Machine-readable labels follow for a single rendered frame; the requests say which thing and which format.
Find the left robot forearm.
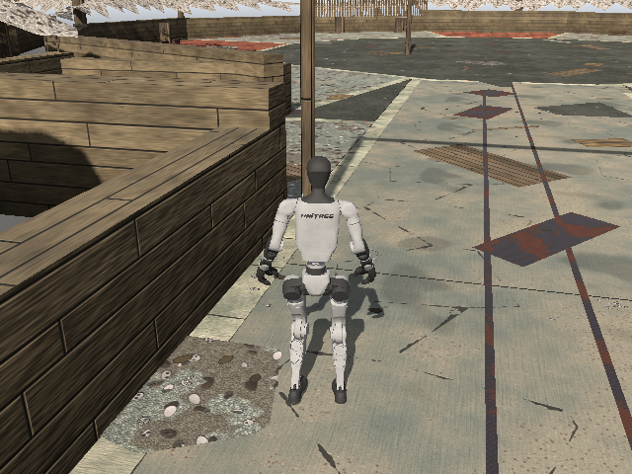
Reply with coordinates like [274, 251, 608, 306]
[259, 236, 278, 271]

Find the robot left upper arm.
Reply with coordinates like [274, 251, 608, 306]
[269, 198, 297, 252]

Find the right robot foot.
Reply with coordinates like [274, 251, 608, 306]
[332, 378, 347, 404]

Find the robot left hand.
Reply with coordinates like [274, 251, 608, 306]
[256, 267, 278, 285]

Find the robot right upper arm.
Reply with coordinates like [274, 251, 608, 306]
[339, 199, 365, 254]

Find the robot right hand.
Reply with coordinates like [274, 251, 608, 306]
[354, 265, 376, 284]

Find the humanoid robot head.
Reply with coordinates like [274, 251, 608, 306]
[301, 156, 335, 203]

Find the right robot forearm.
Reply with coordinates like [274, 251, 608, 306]
[356, 238, 374, 271]

